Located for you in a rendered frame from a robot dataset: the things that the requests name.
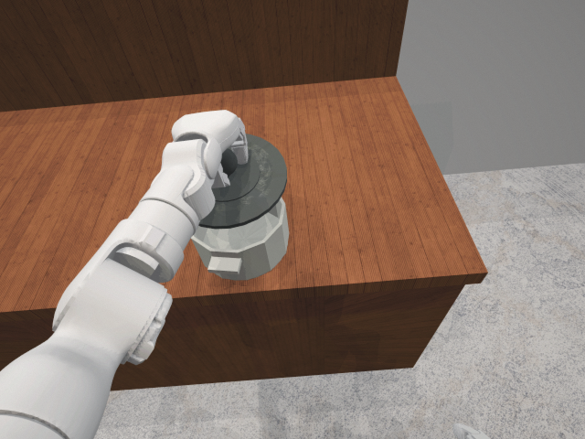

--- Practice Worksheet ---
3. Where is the table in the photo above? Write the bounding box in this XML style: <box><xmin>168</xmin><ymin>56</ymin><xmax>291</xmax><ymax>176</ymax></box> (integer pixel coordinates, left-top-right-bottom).
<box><xmin>0</xmin><ymin>0</ymin><xmax>488</xmax><ymax>391</ymax></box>

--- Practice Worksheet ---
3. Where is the knob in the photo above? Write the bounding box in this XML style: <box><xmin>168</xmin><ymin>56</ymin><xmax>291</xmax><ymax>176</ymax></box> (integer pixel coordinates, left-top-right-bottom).
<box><xmin>220</xmin><ymin>149</ymin><xmax>238</xmax><ymax>176</ymax></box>

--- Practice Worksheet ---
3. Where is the pot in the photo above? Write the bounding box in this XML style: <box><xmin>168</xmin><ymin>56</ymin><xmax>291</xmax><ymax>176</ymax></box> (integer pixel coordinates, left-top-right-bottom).
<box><xmin>191</xmin><ymin>198</ymin><xmax>289</xmax><ymax>281</ymax></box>

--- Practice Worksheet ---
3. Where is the robot left hand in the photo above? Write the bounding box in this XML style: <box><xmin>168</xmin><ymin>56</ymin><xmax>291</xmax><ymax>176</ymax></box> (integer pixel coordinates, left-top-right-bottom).
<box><xmin>172</xmin><ymin>110</ymin><xmax>248</xmax><ymax>188</ymax></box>

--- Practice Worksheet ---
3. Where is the robot left forearm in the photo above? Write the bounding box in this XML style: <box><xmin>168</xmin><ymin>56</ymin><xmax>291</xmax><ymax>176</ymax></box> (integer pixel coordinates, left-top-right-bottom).
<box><xmin>52</xmin><ymin>129</ymin><xmax>222</xmax><ymax>332</ymax></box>

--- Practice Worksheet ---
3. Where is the lid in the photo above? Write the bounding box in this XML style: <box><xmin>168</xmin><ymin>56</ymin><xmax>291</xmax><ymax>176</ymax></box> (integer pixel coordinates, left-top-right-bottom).
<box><xmin>198</xmin><ymin>134</ymin><xmax>287</xmax><ymax>229</ymax></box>

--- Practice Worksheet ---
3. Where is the left robot upper arm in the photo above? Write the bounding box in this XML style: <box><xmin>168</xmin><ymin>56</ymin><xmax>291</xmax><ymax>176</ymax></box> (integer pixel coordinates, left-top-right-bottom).
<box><xmin>0</xmin><ymin>258</ymin><xmax>173</xmax><ymax>439</ymax></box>

